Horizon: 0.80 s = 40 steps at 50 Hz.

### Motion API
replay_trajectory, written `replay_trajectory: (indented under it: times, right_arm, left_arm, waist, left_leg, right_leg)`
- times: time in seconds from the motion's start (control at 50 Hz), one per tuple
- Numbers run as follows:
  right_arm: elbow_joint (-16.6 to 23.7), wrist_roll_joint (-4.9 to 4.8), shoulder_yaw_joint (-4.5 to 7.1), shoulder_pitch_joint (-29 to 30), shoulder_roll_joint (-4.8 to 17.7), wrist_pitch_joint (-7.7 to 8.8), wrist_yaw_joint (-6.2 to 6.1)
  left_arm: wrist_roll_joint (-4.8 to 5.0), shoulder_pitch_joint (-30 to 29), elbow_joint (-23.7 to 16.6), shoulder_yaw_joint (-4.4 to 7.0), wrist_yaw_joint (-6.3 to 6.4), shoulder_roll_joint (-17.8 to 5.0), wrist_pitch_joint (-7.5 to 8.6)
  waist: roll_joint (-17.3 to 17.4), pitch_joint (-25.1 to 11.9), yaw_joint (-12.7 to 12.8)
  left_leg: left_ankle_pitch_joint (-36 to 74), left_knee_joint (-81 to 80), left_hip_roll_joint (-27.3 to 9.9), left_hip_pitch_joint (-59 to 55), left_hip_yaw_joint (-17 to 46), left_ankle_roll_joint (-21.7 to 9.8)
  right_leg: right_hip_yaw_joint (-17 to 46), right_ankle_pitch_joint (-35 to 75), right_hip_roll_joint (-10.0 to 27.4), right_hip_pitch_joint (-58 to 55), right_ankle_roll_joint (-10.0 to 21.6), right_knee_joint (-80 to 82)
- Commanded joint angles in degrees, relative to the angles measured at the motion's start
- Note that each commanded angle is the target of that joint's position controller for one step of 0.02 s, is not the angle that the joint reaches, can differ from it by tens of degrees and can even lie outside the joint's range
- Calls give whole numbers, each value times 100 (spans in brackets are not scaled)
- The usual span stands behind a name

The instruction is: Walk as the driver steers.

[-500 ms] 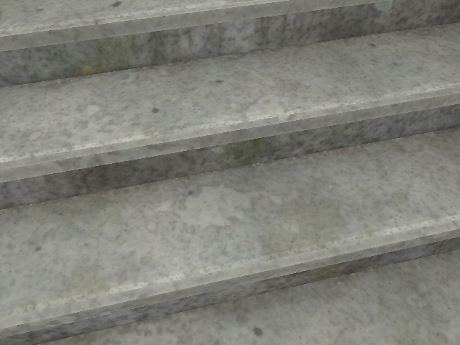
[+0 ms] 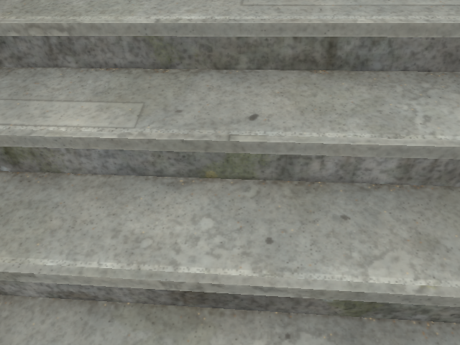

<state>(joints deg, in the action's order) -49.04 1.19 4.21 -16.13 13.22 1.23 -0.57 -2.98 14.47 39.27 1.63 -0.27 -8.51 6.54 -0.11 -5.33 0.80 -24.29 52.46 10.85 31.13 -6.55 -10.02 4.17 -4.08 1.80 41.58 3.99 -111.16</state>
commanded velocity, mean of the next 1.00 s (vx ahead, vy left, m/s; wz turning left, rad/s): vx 0.50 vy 0.00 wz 0.46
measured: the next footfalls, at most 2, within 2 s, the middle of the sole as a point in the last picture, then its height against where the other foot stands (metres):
right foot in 0.32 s outside the picture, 0.16 m higher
left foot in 0.86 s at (130, 241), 0.16 m higher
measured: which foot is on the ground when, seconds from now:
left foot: down 0.00-0.34, up 0.36-0.84, down 0.86-1.00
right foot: up 0.00-0.30, down 0.32-0.90, up 0.92-1.00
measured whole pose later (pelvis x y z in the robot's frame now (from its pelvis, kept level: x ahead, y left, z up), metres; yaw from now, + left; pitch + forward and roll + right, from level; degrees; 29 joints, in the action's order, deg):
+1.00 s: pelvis +0.58 +0.16 +0.29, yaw +27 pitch +3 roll +2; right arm -38.1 1.9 1.9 -3.1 8.4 2.1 1.0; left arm 1.1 21.3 50.1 4.4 -1.0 -9.9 7.4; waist -0.3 3.8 2.8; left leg -21.7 63.3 -0.8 45.1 -11.7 -6.2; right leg 4.6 -5.9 4.4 24.8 1.2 -92.4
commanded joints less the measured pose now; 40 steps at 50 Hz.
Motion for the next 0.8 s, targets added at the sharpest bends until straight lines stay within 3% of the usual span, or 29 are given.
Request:
replay_trajectory:
  times: [0.02,0.06,0.08,0.14,0.16,0.18,0.22,0.24,0.26,0.28,0.3,0.32,0.34,0.36,0.38,0.4,0.42,0.44,0.46,0.5,0.54,0.56,0.58,0.62,0.66,0.74,0.76,0.78,0.8]
  right_arm:
    - [-124,-2,-84,-94,-177,331,85]
    - [-73,-14,-119,-288,-64,456,140]
    - [-199,53,-103,-713,117,528,162]
    - [-345,23,-81,-1242,378,602,109]
    - [-418,-65,-75,-1453,336,562,88]
    - [-462,-33,-79,-1604,314,521,28]
    - [-315,-121,4,-1649,422,378,-206]
    - [-115,-162,19,-1303,405,338,-278]
    - [135,-166,72,-775,548,366,-283]
    - [305,-162,164,-668,815,411,-256]
    - [443,-244,286,-362,1142,563,-158]
    - [587,-306,355,79,1265,745,10]
    - [802,-298,274,310,651,891,170]
    - [1143,-84,236,-93,307,839,273]
    - [1300,178,197,-228,113,735,301]
    - [1352,287,88,55,-226,586,297]
    - [1568,378,-80,222,-572,512,212]
    - [1671,338,-177,266,-723,387,147]
    - [1635,227,-238,254,-778,248,124]
    - [1794,115,-331,333,-881,55,50]
    - [1898,38,-261,595,-482,-16,78]
    - [1900,82,-191,920,-304,-40,69]
    - [1943,105,-149,1134,-317,-49,46]
    - [1988,103,-126,1395,-373,-25,-47]
    - [2197,210,-134,2103,-512,-86,-117]
    - [2632,163,-291,3319,-706,-45,-85]
    - [2872,130,-384,3849,-828,-27,-48]
    - [3076,96,-468,3986,-948,-33,30]
    - [2971,50,-532,3698,-900,-71,214]
  left_arm:
    - [-44,67,-670,-263,98,415,-157]
    - [-69,-330,-789,-286,144,301,-289]
    - [-28,-773,-918,-342,192,468,-316]
    - [-65,-1952,-1499,-471,238,622,-269]
    - [-149,-2466,-1777,-572,222,684,-269]
    - [-116,-2814,-1946,-593,169,649,-278]
    - [-49,-3154,-2188,-631,92,603,-396]
    - [-11,-2649,-1916,-604,59,639,-430]
    - [110,-1866,-1668,-527,91,498,-414]
    - [252,-1012,-1331,-351,145,218,-424]
    - [360,-144,-1162,-90,201,-331,-439]
    - [287,389,-944,87,239,-751,-381]
    - [86,722,-742,269,312,-1178,-319]
    - [124,263,-600,383,373,-1451,-444]
    - [236,-303,-643,339,344,-885,-480]
    - [301,-453,-298,201,321,-298,-431]
    - [201,-390,47,80,281,73,-312]
    - [76,-193,444,18,290,368,-189]
    - [18,-53,766,15,259,407,-97]
    - [52,100,1144,88,104,238,111]
    - [98,-130,1105,126,47,-108,165]
    - [130,-83,1119,144,68,-251,209]
    - [111,43,1146,193,71,-491,289]
    - [71,508,1293,270,100,-696,347]
    - [37,1160,1500,334,87,-861,372]
    - [-35,1946,1846,290,151,-618,245]
    - [-10,2133,1984,250,199,-543,186]
    - [55,2213,2091,223,268,-461,107]
    - [160,1904,2006,221,305,-600,-16]
  waist:
    - [-428,907,383]
    - [-422,992,300]
    - [26,791,26]
    - [432,860,-316]
    - [349,947,-403]
    - [406,924,-544]
    - [303,542,-675]
    - [190,112,-401]
    - [399,-288,90]
    - [552,-1128,429]
    - [793,-1629,1002]
    - [520,-1910,1404]
    - [-536,-1998,1400]
    - [-2048,-2134,684]
    - [-1022,-1600,247]
    - [-232,-439,83]
    - [76,198,-145]
    - [287,499,-340]
    - [313,737,-415]
    - [104,987,-695]
    - [2,1030,-782]
    - [28,971,-628]
    - [-216,845,-548]
    - [-82,797,-414]
    - [-82,929,-60]
    - [-396,958,322]
    - [-608,1122,483]
    - [-710,1209,402]
    - [-564,1023,325]
  left_leg:
    - [1061,-2750,-1290,-474,2554,-212]
    - [1707,-2763,-1150,-257,2199,73]
    - [2220,-2886,-1313,-682,2458,-70]
    - [1860,-3336,-1569,-1722,2966,-114]
    - [1556,-3522,-1388,-1610,2941,-31]
    - [1700,-3762,-1343,-1714,2972,-127]
    - [3525,-4796,-1594,-1768,2940,-423]
    - [5222,-4674,-1625,-1709,2372,-329]
    - [7837,-4055,-1491,-1373,1919,-179]
    - [9471,-3324,-1722,-1666,2110,-117]
    - [10528,-2212,-1829,-2155,2294,-93]
    - [9940,-883,-1567,-2078,2141,60]
    - [6105,1301,-744,-709,1947,298]
    - [1399,3972,-28,583,1711,662]
    - [1515,4932,-502,1167,1751,563]
    - [1921,5436,-702,1820,1365,477]
    - [1718,6123,-793,2343,1343,302]
    - [1665,6221,-915,2561,1539,205]
    - [1469,6412,-882,2749,1559,175]
    - [1387,6276,-1079,3250,1793,206]
    - [1688,5031,-1153,2890,1667,348]
    - [1822,4995,-1069,2906,1393,398]
    - [1757,5279,-1057,3126,1329,388]
    - [1301,5629,-1084,3803,1388,316]
    - [464,6049,-1067,4931,1222,205]
    - [-784,5262,-1293,5996,733,156]
    - [-1058,4984,-1357,5943,385,187]
    - [-1009,4537,-1579,5744,347,140]
    - [-627,3288,-1748,4561,-333,126]
  right_leg:
    - [12,-315,92,2301,121,-999]
    - [-278,-384,192,2392,-6,-130]
    - [-660,-807,-11,2965,6,-1216]
    - [-730,-1640,158,4372,74,-1530]
    - [-695,-1747,253,4212,99,-660]
    - [-826,-1892,197,4097,79,-209]
    - [-1102,-1862,188,2369,3,1710]
    - [-1272,-1813,47,1134,107,2483]
    - [-1395,-1845,-218,-510,269,3466]
    - [-1230,-1874,-441,-1765,317,3660]
    - [-990,-1839,-418,-2397,357,4377]
    - [-711,-1812,-385,-3194,385,5615]
    - [1545,-2336,762,-4168,899,6956]
    - [4689,-1509,2045,-3939,1681,8788]
    - [4661,-3420,2056,-3412,1594,8828]
    - [3941,-4772,1844,-2594,1383,8624]
    - [3315,-4647,1836,-1956,1134,8739]
    - [2502,-3834,1726,-1629,827,8696]
    - [1747,-3078,1610,-1438,605,8771]
    - [756,-1943,1483,-1540,324,9066]
    - [-175,-1349,1401,-1307,251,9452]
    - [-483,-794,1400,-1517,365,9612]
    - [-531,-391,1507,-1958,433,9736]
    - [-741,-610,1600,-2849,431,9931]
    - [-807,-319,1665,-4097,393,10040]
    - [-1263,-132,1604,-5614,153,10343]
    - [-1309,133,1565,-5552,223,10689]
    - [-1397,508,1513,-5510,243,10923]
    - [-1667,852,1338,-5062,508,11412]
